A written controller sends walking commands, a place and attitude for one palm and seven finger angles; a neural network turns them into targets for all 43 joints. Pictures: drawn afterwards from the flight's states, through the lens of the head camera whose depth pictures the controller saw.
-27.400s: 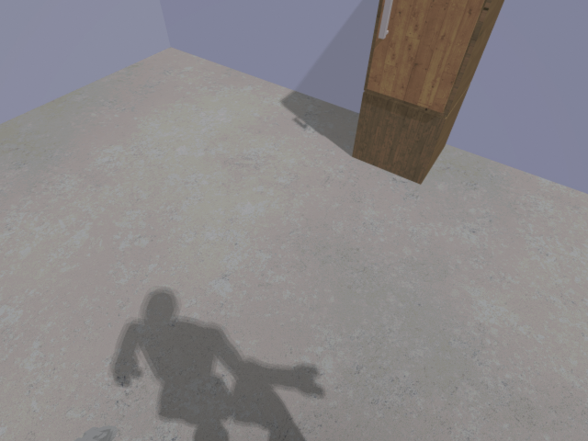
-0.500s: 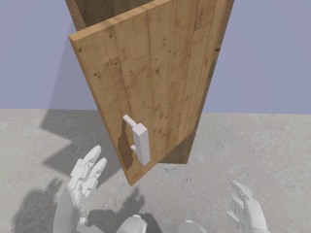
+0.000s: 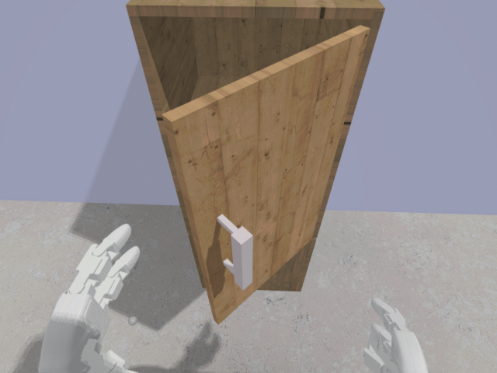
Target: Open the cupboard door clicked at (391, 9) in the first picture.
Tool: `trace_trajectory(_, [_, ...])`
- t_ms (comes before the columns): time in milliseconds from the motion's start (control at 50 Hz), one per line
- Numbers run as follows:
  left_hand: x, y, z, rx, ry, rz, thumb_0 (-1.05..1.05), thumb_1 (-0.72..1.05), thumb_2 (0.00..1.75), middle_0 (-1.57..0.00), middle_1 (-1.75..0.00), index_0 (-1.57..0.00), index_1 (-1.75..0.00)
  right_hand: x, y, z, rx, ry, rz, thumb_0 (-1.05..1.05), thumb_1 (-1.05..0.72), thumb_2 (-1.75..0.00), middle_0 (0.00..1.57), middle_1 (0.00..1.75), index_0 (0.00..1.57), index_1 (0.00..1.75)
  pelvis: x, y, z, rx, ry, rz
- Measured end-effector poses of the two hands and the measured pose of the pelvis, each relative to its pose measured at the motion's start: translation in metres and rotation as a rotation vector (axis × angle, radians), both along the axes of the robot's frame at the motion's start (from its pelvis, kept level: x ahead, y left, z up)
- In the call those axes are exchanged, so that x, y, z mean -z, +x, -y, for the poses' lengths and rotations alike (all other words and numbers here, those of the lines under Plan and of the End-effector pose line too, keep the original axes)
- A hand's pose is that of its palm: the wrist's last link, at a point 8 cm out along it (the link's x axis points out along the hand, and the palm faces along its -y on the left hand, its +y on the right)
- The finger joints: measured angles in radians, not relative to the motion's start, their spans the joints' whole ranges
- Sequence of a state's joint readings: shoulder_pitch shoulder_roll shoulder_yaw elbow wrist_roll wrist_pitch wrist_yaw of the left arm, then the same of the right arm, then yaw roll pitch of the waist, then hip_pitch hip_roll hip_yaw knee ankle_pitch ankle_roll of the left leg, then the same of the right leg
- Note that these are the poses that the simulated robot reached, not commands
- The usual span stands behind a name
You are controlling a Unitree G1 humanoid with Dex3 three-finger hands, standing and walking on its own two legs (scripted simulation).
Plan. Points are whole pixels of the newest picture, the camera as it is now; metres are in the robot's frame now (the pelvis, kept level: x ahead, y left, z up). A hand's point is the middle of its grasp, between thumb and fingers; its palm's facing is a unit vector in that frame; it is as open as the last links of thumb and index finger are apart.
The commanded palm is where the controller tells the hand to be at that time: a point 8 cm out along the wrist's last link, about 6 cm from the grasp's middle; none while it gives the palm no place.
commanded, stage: draw the hand back to the body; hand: left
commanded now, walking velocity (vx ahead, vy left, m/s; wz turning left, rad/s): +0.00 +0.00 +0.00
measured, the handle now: (234, 253) +0.31 +0.05 +0.04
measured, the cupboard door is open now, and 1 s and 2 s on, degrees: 45 45 45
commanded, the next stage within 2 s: step back with the hand held close in 1.06 s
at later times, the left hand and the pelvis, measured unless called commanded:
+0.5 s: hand (40, 264) +0.20 +0.24 +0.19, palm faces +0.34 -0.86 -0.39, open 11.3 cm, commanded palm +0.15 +0.29 +0.21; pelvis +0.01 +0.02 +0.05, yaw -1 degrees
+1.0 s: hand (19, 244) +0.20 +0.25 +0.21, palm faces +0.42 -0.82 -0.38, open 7.5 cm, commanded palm +0.15 +0.30 +0.23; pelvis +0.01 +0.00 +0.06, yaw -1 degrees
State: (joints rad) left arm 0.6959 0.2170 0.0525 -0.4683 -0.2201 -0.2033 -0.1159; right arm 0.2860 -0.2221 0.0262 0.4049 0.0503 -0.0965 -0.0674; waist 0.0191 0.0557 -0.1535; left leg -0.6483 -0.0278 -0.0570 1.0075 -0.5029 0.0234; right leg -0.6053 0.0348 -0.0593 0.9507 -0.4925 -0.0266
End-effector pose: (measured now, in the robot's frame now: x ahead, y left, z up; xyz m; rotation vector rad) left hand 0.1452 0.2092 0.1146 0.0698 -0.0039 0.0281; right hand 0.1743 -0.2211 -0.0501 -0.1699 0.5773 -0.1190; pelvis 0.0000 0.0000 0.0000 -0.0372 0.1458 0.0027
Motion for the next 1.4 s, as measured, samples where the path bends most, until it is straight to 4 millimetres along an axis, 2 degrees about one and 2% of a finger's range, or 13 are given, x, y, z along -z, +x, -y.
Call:
trace_trajectory(140, [-0.022, -0.001, -0.025, -0.135, 0.223, -0.084, -0.01, -0.31, 0.38, -0.16, -0.30, -0.16, -0.30, -0.014, 0.006, -0.013, 0.004, -0.012, -0.014, 0.01, -0.90, -0.90, 0.20, 0.29, 0.20, 0.30, -0.018, 0.006, -0.008, 0.006, 0.004, 0.050])
trace_trajectory(400, [-0.070, 0.008, -0.063, -0.277, 0.324, 0.002, 0.00, 0.11, 0.56, -0.18, -0.30, -0.18, -0.30, -0.028, 0.011, -0.035, -0.054, -0.004, -0.031, 0.01, -0.90, -0.90, 0.20, 0.30, 0.20, 0.30, -0.043, 0.013, -0.018, 0.008, 0.013, 0.145])
trace_trajectory(540, [-0.096, 0.013, -0.079, -0.326, 0.361, 0.082, 0.01, 0.36, 0.66, -0.19, -0.30, -0.19, -0.30, -0.035, 0.015, -0.033, -0.064, -0.010, -0.032, 0.01, -0.90, -0.90, 0.20, 0.30, 0.20, 0.30, -0.051, 0.014, -0.018, 0.014, 0.018, 0.181])
trace_trajectory(740, [-0.129, 0.015, -0.098, -0.419, 0.406, 0.190, 0.01, 0.70, 0.81, -0.20, -0.30, -0.20, -0.30, -0.038, 0.015, -0.018, -0.056, -0.026, -0.055, 0.01, -0.90, -0.90, 0.20, 0.30, 0.20, 0.30, -0.058, 0.013, -0.012, 0.019, 0.023, 0.211])
trace_trajectory(940, [-0.115, 0.015, -0.084, -0.393, 0.366, 0.136, 0.02, 0.86, 0.88, -0.21, -0.30, -0.20, -0.30, -0.037, 0.008, -0.002, -0.033, -0.036, -0.085, 0.01, -0.90, -0.90, 0.20, 0.30, 0.20, 0.30, -0.060, 0.011, -0.003, 0.024, 0.025, 0.221])
trace_trajectory(1200, [-0.123, 0.012, -0.076, -0.400, 0.385, 0.157, 0.02, 0.89, 0.90, -0.21, -0.30, -0.21, -0.30, -0.035, 0.007, 0.003, -0.030, -0.019, -0.078, 0.01, -0.90, -0.90, 0.20, 0.29, 0.20, 0.30, -0.061, 0.009, 0.005, 0.024, 0.026, 0.231])
trace_trajectory(1280, [-0.129, 0.017, -0.085, -0.409, 0.434, 0.189, 0.02, 0.89, 0.90, -0.21, -0.31, -0.21, -0.30, -0.035, 0.005, 0.005, -0.027, -0.016, -0.096, 0.01, -0.90, -0.90, 0.20, 0.30, 0.20, 0.30, -0.062, 0.005, 0.007, 0.015, 0.019, 0.206])
trace_trajectory(1400, [-0.117, 0.019, -0.080, -0.337, 0.459, 0.122, 0.02, 0.89, 0.90, -0.21, -0.30, -0.20, -0.30, -0.036, -0.009, 0.017, 0.038, -0.037, -0.142, 0.01, -0.90, -0.90, 0.21, 0.30, 0.20, 0.30, -0.062, -0.002, 0.001, 0.031, 0.019, 0.164])
